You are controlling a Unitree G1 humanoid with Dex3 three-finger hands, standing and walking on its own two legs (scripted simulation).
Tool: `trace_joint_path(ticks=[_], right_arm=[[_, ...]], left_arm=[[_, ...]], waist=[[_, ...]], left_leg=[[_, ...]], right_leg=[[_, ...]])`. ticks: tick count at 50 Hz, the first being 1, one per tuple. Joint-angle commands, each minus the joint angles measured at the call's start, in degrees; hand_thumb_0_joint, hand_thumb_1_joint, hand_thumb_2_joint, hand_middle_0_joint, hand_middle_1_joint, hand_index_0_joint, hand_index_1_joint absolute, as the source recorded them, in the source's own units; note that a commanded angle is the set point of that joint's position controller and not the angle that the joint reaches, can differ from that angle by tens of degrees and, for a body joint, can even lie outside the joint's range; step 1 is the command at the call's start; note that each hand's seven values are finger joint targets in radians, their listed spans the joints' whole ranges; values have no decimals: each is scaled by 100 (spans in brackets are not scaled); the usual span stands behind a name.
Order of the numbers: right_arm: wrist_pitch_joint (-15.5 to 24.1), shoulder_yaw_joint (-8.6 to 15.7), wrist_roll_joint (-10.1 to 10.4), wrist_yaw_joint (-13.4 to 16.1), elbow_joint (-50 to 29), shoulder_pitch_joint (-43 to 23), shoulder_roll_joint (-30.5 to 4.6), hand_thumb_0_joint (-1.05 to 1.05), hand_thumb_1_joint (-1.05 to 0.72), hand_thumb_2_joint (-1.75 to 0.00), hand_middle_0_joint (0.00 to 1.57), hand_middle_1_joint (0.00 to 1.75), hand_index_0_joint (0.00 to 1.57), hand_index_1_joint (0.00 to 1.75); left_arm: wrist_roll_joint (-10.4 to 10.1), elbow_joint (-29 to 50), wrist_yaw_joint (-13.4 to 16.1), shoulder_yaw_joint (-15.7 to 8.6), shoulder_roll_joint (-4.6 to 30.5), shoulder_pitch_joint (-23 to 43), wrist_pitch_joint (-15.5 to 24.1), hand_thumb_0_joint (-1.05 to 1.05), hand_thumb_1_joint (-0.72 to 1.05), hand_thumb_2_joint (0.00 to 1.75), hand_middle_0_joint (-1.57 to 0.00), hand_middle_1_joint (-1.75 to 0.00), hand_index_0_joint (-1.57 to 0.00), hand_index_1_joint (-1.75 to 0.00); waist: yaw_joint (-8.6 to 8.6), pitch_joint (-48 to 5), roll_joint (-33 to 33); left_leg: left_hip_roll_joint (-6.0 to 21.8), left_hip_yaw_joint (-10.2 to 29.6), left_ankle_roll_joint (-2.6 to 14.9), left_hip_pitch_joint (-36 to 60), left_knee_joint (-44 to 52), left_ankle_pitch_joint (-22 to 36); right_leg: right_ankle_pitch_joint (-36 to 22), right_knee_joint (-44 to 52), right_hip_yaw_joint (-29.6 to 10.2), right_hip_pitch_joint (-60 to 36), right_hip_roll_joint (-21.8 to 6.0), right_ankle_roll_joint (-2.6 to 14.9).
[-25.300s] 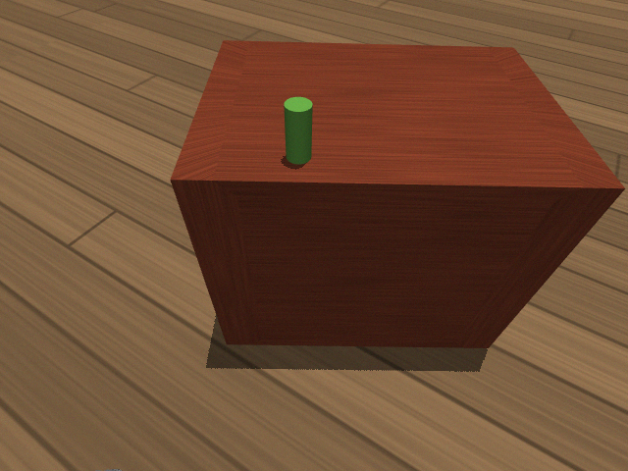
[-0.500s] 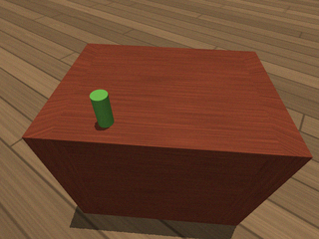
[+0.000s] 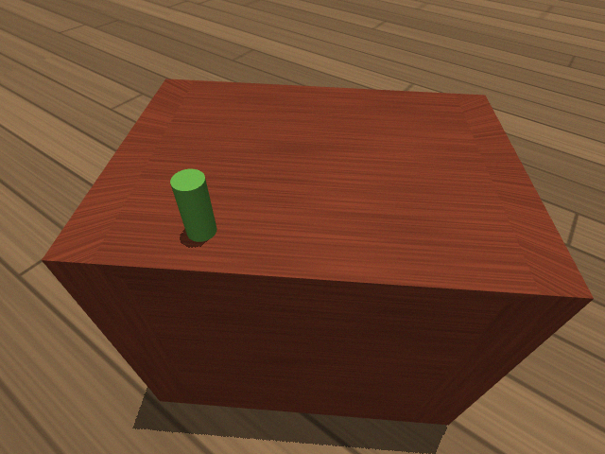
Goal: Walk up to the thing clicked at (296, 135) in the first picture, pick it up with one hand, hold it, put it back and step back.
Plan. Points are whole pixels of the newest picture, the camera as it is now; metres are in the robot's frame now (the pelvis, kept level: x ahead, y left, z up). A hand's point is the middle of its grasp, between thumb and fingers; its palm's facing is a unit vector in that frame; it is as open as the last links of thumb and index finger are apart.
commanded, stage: home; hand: left
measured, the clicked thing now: (195, 207) +0.49 +0.20 +0.03
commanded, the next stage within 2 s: stand in 0.92 s
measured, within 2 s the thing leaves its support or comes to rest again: neither
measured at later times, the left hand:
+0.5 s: hand out of the picture +0.08 +0.25 -0.15, palm faces -0.04 -0.93 -0.35, open 17.6 cm
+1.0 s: hand out of the picture +0.10 +0.25 -0.15, palm faces -0.04 -0.93 -0.35, open 17.6 cm
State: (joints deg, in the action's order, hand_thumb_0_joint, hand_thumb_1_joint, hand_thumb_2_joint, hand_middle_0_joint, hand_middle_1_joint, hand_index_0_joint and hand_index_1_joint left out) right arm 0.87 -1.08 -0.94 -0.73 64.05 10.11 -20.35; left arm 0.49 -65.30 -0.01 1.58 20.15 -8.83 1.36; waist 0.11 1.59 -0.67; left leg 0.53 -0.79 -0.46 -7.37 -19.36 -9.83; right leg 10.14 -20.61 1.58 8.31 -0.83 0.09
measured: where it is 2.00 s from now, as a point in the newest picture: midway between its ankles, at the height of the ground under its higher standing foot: outside the picture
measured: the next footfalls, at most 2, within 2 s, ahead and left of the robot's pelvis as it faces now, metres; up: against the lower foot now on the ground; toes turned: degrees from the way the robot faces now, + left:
none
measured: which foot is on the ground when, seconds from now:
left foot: down 0.00-1.00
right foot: down 0.00-1.00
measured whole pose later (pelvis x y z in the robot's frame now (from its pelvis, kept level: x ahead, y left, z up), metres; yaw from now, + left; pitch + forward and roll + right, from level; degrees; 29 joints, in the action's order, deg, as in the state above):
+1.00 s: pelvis +0.02 +0.00 +0.00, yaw -1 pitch -2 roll +0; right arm 0.9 -0.9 -0.8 -0.4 64.9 7.4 -20.4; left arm 0.2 -65.8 0.0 0.8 19.8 -6.0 1.1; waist -0.1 1.8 -0.7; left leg 1.1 -1.3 -0.8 -4.9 -16.8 -10.1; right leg 10.1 -17.9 1.0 6.1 -0.2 0.3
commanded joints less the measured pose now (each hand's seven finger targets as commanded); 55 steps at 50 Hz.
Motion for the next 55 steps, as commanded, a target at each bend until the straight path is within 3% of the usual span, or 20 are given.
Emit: trace_joint_path(ticks=[1,3,7,12,13,16,20,31,46,51,53,55], right_arm=[[98,237,34,120,-309,-270,-1210,0,-90,-90,20,30,20,30],[86,224,29,115,-287,-248,-1163,0,-90,-90,20,30,20,30],[92,234,27,123,-291,-334,-1187,0,-90,-90,20,30,20,30],[95,228,21,116,-281,-389,-1168,0,-90,-90,20,30,20,30],[100,244,17,126,-302,-409,-1188,0,-90,-90,20,30,20,30],[91,245,43,124,-274,-440,-1171,0,-90,-90,20,30,20,30],[80,244,15,114,-248,-431,-1165,0,-90,-90,20,30,20,30],[104,257,27,135,-232,-478,-1201,0,-90,-90,20,30,20,30],[91,254,25,142,-220,-408,-1187,0,-90,-90,20,30,20,30],[108,254,29,142,-222,-455,-1174,0,-90,-90,20,30,20,30],[116,258,38,139,-229,-452,-1169,0,-90,-90,20,30,20,30],[108,253,35,143,-242,-433,-1158,0,-90,-90,20,30,20,30]], left_arm=[[8,271,92,-219,1231,247,87,0,-57,4,-5,-5,-5,-5],[9,254,88,-224,1249,291,85,0,-57,4,-5,-5,-5,-5],[10,251,89,-239,1234,341,87,0,-57,5,-5,-5,-5,-5],[8,253,88,-258,1255,389,89,0,-56,5,-5,-5,-5,-5],[18,277,94,-274,1264,458,91,0,-56,5,-5,-5,-5,-5],[8,256,89,-253,1229,406,101,0,-58,4,-5,-5,-5,-5],[3,254,87,-273,1232,475,71,0,-59,3,-4,-5,-5,-5],[-4,249,89,-280,1225,442,79,0,-60,3,-4,-4,-4,-4],[-8,232,89,-306,1238,491,58,0,-58,4,-5,-5,-5,-5],[-16,238,81,-308,1206,451,59,0,-58,4,-5,-5,-5,-5],[-16,249,80,-324,1260,490,72,0,-42,20,-20,-21,-20,-21],[-1,255,82,-325,1254,498,68,0,-26,36,-20,-30,-20,-30]], waist=[[17,-212,63],[-9,-64,114],[5,-211,70],[10,-175,66],[-6,-286,78],[0,-306,99],[-4,-92,50],[8,-446,20],[-21,-245,110],[-1,-249,-8],[-15,-350,78],[-17,-380,95]], left_leg=[[643,659,156,67,329,482],[627,649,145,-39,413,264],[681,636,137,134,376,602],[670,622,128,8,458,440],[707,618,138,82,420,674],[695,608,133,227,389,651],[637,599,121,-37,520,132],[736,550,143,290,398,897],[719,543,135,202,503,637],[719,515,127,291,486,742],[749,530,132,346,455,878],[754,511,145,314,461,896]], right_leg=[[-622,471,-708,-58,-643,124],[-386,532,-714,-4,-639,110],[-765,495,-730,-103,-670,115],[-554,551,-697,-185,-659,86],[-789,506,-704,-265,-676,97],[-846,567,-699,-174,-684,94],[-199,653,-698,-110,-637,92],[-1141,483,-708,-360,-702,130],[-833,574,-695,-260,-677,122],[-987,572,-724,-231,-691,127],[-1093,531,-716,-324,-702,135],[-1164,515,-712,-375,-706,132]])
